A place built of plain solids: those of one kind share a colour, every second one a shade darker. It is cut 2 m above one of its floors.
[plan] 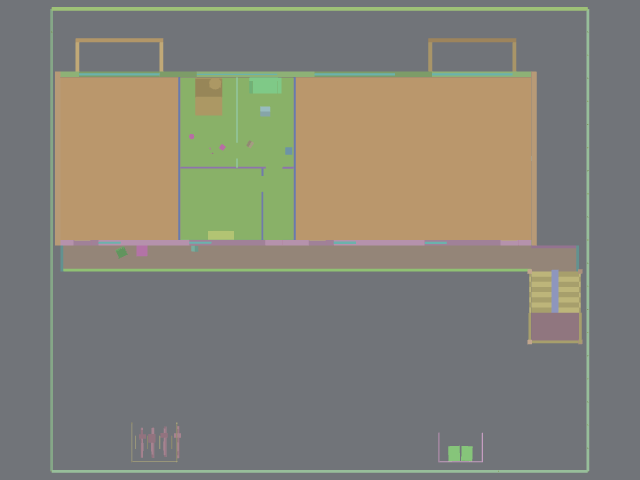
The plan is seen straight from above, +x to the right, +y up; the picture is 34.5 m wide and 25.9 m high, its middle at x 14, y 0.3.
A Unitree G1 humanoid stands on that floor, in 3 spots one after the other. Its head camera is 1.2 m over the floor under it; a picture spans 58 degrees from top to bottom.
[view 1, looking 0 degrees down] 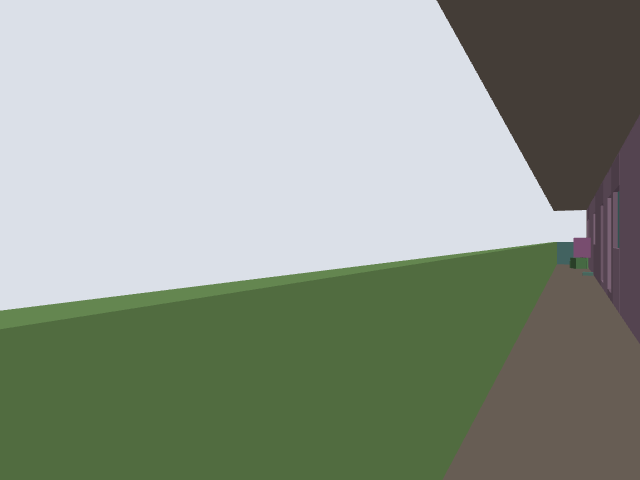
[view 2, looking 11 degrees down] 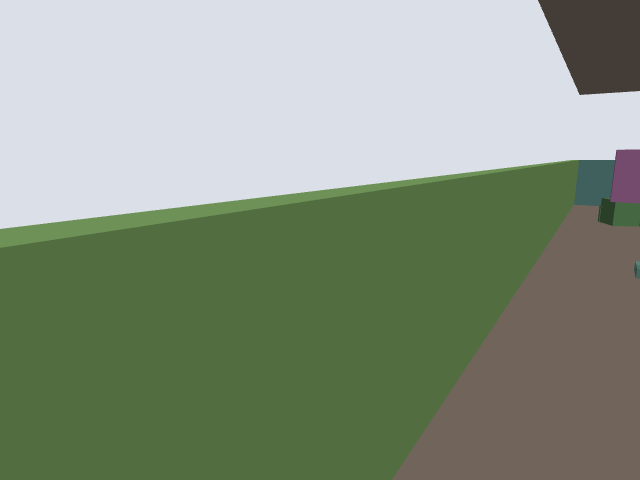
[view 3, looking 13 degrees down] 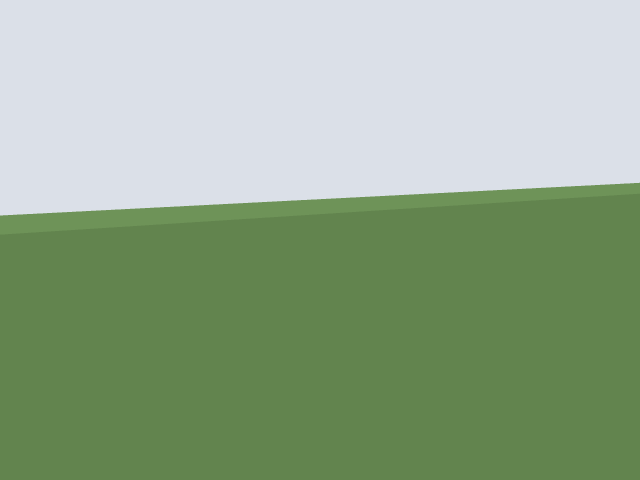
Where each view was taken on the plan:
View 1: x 24.59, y -0.70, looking -150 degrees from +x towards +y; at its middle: nothing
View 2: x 12.65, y -0.70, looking -147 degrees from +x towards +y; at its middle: deck_guard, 1.03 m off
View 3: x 10.07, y -0.70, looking -111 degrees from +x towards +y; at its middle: deck_guard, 0.61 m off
